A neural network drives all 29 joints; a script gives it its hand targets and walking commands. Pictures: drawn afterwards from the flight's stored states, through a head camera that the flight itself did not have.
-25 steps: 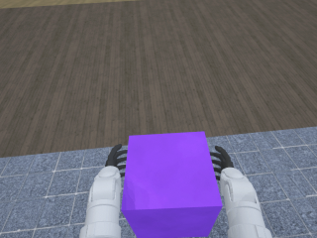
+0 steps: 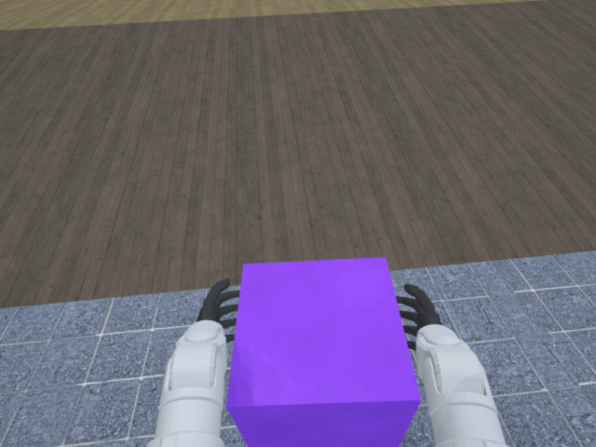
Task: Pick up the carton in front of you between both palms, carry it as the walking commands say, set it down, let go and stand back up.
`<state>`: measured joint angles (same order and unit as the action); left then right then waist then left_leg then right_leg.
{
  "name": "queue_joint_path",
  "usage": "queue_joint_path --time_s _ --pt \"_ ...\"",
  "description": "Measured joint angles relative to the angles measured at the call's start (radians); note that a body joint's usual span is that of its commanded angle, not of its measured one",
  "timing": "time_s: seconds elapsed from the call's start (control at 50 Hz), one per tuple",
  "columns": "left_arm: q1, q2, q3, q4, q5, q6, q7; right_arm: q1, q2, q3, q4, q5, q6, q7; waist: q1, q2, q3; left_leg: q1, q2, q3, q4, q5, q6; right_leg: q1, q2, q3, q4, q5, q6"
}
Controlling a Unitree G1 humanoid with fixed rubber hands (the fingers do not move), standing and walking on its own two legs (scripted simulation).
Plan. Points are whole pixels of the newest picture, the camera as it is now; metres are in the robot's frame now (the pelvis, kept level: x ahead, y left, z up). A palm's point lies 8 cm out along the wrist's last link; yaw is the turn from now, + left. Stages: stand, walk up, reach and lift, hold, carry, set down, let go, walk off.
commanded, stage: reach and lift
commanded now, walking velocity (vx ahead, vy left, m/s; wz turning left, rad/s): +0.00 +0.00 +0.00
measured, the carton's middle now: (319, 364) +0.28 +0.00 -0.05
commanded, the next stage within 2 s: hold in 0.10 s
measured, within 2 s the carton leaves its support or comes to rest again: neither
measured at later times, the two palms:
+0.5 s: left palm (206, 331) +0.28 +0.15 +0.05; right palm (432, 335) +0.27 -0.15 +0.05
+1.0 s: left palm (206, 327) +0.28 +0.15 +0.05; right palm (430, 331) +0.28 -0.15 +0.05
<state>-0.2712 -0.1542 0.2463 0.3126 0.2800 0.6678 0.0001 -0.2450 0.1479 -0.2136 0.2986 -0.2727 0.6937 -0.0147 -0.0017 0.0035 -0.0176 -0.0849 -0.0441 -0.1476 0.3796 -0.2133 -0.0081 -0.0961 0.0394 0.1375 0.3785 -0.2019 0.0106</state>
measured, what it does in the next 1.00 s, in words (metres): stands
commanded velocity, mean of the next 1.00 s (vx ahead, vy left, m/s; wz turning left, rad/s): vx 0.00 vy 0.00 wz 0.00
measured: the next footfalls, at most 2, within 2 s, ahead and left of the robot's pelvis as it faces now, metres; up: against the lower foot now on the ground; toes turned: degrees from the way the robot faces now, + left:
right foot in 1.82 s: +0.17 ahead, -0.09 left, +0.00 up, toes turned -8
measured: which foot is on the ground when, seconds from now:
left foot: down 0.00-1.00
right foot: down 0.00-1.00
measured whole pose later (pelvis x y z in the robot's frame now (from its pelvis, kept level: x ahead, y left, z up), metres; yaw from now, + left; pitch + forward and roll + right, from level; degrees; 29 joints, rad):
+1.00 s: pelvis -0.01 +0.00 +0.00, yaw +0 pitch -7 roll +0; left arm -0.29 -0.16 0.25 0.26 0.29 0.74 -0.01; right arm -0.27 0.15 -0.21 0.25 -0.28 0.77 -0.01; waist 0.00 0.00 0.00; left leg -0.04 -0.04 -0.14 0.36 -0.20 -0.01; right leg -0.05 0.04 0.13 0.35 -0.19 0.01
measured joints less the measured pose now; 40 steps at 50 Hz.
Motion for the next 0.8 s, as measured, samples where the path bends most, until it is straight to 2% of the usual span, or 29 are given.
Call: queue_joint_path --time_s 0.12,0.24,0.4,0.8 --pt "0.000 0.000 -0.004 -0.013 -0.002 0.015 0.001 0.001 0.000 0.002 -0.014 0.001 0.016 0.001 0.000 0.000 0.001 0.009 0.000 0.002 -0.004 0.002 0.001 0.009 -0.001 0.000 -0.004 0.002 0.001" --pt "0.016 0.004 -0.026 -0.074 -0.021 0.052 0.006 0.017 -0.004 0.025 -0.075 0.018 0.052 -0.005 0.004 0.000 -0.003 0.031 0.002 0.003 -0.022 0.011 0.001 0.031 -0.002 0.001 -0.022 0.011 0.000" --pt "-0.017 -0.004 0.005 -0.045 0.007 0.081 -0.006 -0.021 0.005 -0.002 -0.041 -0.007 0.084 0.008 0.004 0.000 0.009 0.044 0.003 0.003 -0.016 0.014 -0.001 0.044 -0.001 -0.004 -0.016 0.014 -0.001" --pt "-0.043 -0.011 0.028 -0.036 0.022 0.068 -0.014 -0.047 0.011 -0.021 -0.032 -0.018 0.073 0.011 0.004 0.002 0.023 0.033 0.006 0.006 -0.004 0.013 -0.003 0.036 0.001 -0.011 -0.009 0.015 -0.002"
